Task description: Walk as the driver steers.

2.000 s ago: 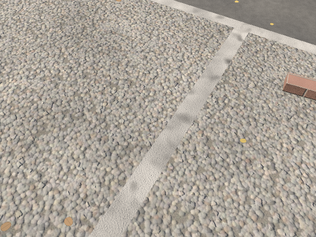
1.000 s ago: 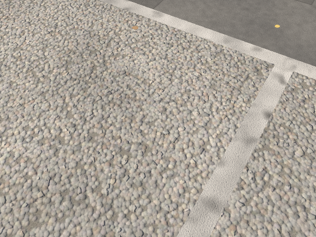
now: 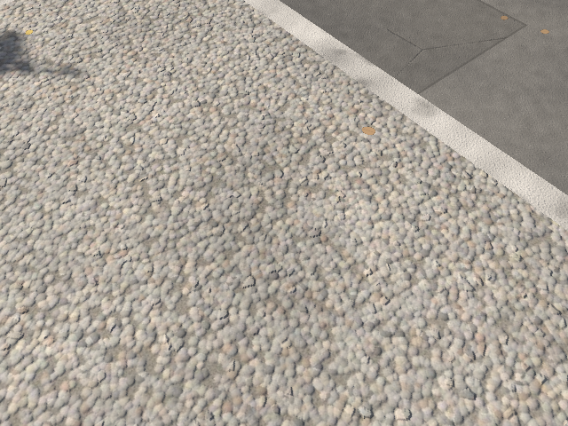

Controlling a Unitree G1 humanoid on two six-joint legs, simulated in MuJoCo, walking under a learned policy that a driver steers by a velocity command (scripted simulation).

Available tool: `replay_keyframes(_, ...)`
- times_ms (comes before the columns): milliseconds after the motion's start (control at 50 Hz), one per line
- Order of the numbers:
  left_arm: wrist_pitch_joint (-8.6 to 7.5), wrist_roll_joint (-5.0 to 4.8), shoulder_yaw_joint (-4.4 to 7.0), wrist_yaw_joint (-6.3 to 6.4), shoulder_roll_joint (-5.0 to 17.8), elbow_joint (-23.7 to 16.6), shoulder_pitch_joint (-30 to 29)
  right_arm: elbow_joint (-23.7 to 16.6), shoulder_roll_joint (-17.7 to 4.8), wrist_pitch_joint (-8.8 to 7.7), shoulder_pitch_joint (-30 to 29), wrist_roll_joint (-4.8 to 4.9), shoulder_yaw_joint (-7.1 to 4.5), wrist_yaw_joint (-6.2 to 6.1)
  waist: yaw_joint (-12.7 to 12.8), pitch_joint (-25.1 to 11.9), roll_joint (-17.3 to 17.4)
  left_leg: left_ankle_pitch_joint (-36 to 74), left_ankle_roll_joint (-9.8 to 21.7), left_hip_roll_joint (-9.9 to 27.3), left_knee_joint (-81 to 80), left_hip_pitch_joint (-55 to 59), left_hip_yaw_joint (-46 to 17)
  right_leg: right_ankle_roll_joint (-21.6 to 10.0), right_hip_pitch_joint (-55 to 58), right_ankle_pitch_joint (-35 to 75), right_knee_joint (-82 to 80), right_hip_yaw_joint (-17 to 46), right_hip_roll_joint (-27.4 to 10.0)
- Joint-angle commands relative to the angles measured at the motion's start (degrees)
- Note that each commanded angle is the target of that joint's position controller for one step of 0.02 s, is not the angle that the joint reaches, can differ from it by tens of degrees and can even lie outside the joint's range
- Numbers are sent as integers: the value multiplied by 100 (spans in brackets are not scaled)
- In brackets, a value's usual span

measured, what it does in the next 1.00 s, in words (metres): steps on the spot, turning left: left foot, then right foot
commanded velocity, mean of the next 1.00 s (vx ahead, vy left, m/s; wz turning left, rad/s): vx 0.12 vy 0.00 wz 0.43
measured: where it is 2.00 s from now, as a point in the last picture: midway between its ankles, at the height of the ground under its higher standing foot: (208, 363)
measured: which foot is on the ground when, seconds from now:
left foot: up 0.00-0.08, down 0.10-0.62, up 0.64-1.00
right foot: down 0.00-0.10, up 0.12-0.58, down 0.60-1.00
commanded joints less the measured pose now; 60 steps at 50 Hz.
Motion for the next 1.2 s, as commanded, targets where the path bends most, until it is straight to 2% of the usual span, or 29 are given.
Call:
replay_keyframes(20, 28, -15, 232, 16, 971, -385, -112, -366, -329, -13, 203, -24, -59, 26, -132, -643, -882, -318, 124, -93, -423, 818, 148, -613, 151, 3779, 20, 457, -1564)
replay_keyframes(60, 160, -16, 268, 44, 1025, -402, -80, -405, -405, -70, 368, -50, -105, 6, -179, -724, -772, -575, 272, -213, -933, 1121, 168, -478, 263, 3583, 787, 418, -1599)
replay_keyframes(80, 237, 0, 275, 40, 1017, -383, 29, -316, -463, -155, 724, -84, -141, -36, -356, -959, -395, -30, 385, -312, -1488, 1709, 98, -272, 113, 3246, 1658, 262, -1414)
replay_keyframes(100, 288, 20, 261, 21, 953, -504, 333, -305, -1047, -248, 1121, -132, -291, -123, -462, -1351, 636, 1890, 683, 612, -1854, 2659, -1185, 81, -721, 1554, 3117, 76, -987)
replay_keyframes(120, 377, -11, 137, -17, 487, -877, 399, -429, -1743, -190, 1138, 7, -461, -172, -277, -1680, 1561, 3923, 1840, 2127, -1948, 3495, -3347, 400, -2402, -2560, 4621, 320, 162)
replay_keyframes(140, 490, 101, 150, 5, 657, -855, 14, -387, -1550, -111, 1463, 220, -462, -194, -598, -1900, 525, 3165, 2012, 2025, -2149, 3332, -3289, 433, -2520, -2464, 5053, 1356, 50)
replay_keyframes(180, 501, 2, 142, 20, 603, -930, -411, -439, -1038, 8, 730, 154, -297, -271, -296, -830, 217, 1686, 1569, 1367, -2497, 2316, -2426, 376, -2697, -1445, 4679, 1589, -161)
replay_keyframes(220, 539, 149, 180, 30, 724, -889, -274, -565, -726, 34, 294, 158, -200, -310, -55, -704, 415, 1344, 1202, 851, -2606, 1879, -2003, 337, -2349, -907, 4267, 1596, -159)
replay_keyframes(280, 644, 108, 156, 5, 599, -902, -171, -576, -920, -51, 443, 118, -248, -243, -29, -996, 199, 1399, 1158, 734, -2587, 1884, -2023, 350, -2126, -783, 4013, 1639, 9)
replay_keyframes(360, 698, 81, 139, 26, 615, -1093, -531, -588, -1042, -7, 629, 92, -295, -230, -206, -888, 446, -168, 1118, 652, -2814, 1930, -2458, 413, -2241, -757, 3307, 1743, 96)
replay_keyframes(480, 621, -2, 106, 60, 635, -1292, -732, -642, -1135, 61, 706, 35, -353, -182, -320, -841, 521, -761, 1042, 585, -2815, 1849, -3016, 301, -1763, -930, 2360, 1787, 358)
replay_keyframes(540, 557, -76, 89, 90, 655, -1278, -382, -677, -1109, 95, 574, 40, -360, -147, -206, -911, 634, -502, 873, 510, -2765, 1692, -3193, 118, -1066, -1004, 1549, 1713, 545)
replay_keyframes(580, 506, -73, 78, 138, 618, -1145, 134, -674, -1027, 125, 440, 118, -336, -168, 47, -907, 599, -638, 549, 282, -2602, 1325, -3091, -57, -164, -386, 217, 1569, 620)
replay_keyframes(600, 472, -14, 117, 186, 802, -1143, 188, -679, -865, 114, 501, 163, -289, -210, 31, -816, 291, -1195, 237, -25, -2323, 925, -2850, -166, 243, -319, -478, 1921, 223)
replay_keyframes(620, 457, 78, 179, 218, 1228, -1313, 33, -688, -519, 103, 837, 189, -203, -249, -169, -900, -844, -2007, -64, -620, -1032, 419, -2100, -473, 509, -1113, -1109, 3393, -1183)
replay_keyframes(640, 461, 148, 247, 164, 1610, -1490, -554, -750, -780, 64, 579, 98, -277, -288, -118, -286, -1446, -2252, -170, -1406, 47, -235, -1066, -1017, -459, -803, -1488, 4517, -2011)
replay_keyframes(660, 435, 166, 200, 121, 1282, -1414, -460, -735, -1007, 44, 488, -76, -325, -262, -183, -279, -848, -1911, -166, -965, 906, 161, -1388, -1157, -833, -905, -1390, 4226, -1844)
replay_keyframes(700, 372, 119, 101, 33, 917, -1399, -790, -490, -906, 44, 920, -51, -294, -138, -469, -288, -904, -1171, -158, -962, 1513, 95, -1347, -749, -619, -1395, -1400, 3368, -1077)
replay_keyframes(720, 350, 93, 104, 27, 916, -1368, -731, -404, -890, 46, 1012, -70, -281, -81, -421, -295, -1086, -1063, -188, -940, 1753, -103, -1255, -715, -336, -1476, -1444, 3224, -936)
replay_keyframes(820, 168, 31, 188, -55, 1013, -920, 280, -482, -717, -56, 302, -59, -148, 10, 113, -84, -815, -826, -366, -612, 1011, -848, -978, -879, 905, -945, -1484, 3083, -989)
replay_keyframes(920, 89, 47, 254, -135, 1113, -638, 629, -608, -522, -177, -341, -16, 15, 55, 377, -56, -1054, -1093, -374, -296, -501, 109, -218, -973, 582, -488, -1420, 2752, -975)
replay_keyframes(980, 109, 41, 295, -194, 1197, -538, 642, -600, -547, -253, -253, 28, 41, 14, 235, -20, -1045, -1107, -120, -410, -1284, 1080, 15, -1007, 27, -192, -1217, 2691, -1039)
replay_keyframes(1020, 127, -45, 274, -190, 1126, -530, 432, -320, -540, -362, 534, -8, 34, -76, -269, -214, -723, -434, 64, -521, -2106, 2597, 45, -827, -724, 347, -592, 2427, -883)
replay_keyframes(1040, 103, -37, 199, -176, 900, -581, 317, -77, -752, -437, 1241, -44, -33, -149, -580, -599, -356, -560, 154, -215, -2192, 3738, -405, -637, -1306, 443, 128, 2108, -622)
replay_keyframes(1060, 68, -72, 33, -212, 392, -885, 46, 11, -1326, -494, 2060, -148, -158, -241, -979, -1159, 847, -2145, 516, 1301, -2862, 4829, -2379, -329, -2351, -458, 1922, 1433, -23)
replay_keyframes(1080, 71, 5, 76, -186, 581, -1046, -123, 147, -1851, -473, 2300, -25, -296, -253, -958, -803, 1356, -2794, 1060, 2134, -3481, 4471, -4103, -293, -3429, -1666, 3026, 1219, 495)
replay_keyframes(1100, 126, 93, 183, -186, 960, -943, -142, 88, -1398, -452, 1868, 1, -179, -230, -677, -273, 508, -2853, 1134, 1952, -3322, 3980, -3640, -386, -3578, -1423, 3666, 1654, 52)
replay_keyframes(1140, 107, 42, 157, -329, 804, -782, -15, -77, -836, -492, 1161, 34, -4, -183, -298, -6, 375, -1909, 837, 1301, -3514, 3318, -2562, -332, -3312, -522, 3585, 1703, -226)
replay_keyframes(1200, 181, 168, 132, -415, 708, -693, -17, 37, -755, -599, 1210, 87, 46, -207, -157, -128, 434, -18, 776, 891, -3601, 3179, -1673, -77, -3121, 122, 3608, 1465, -292)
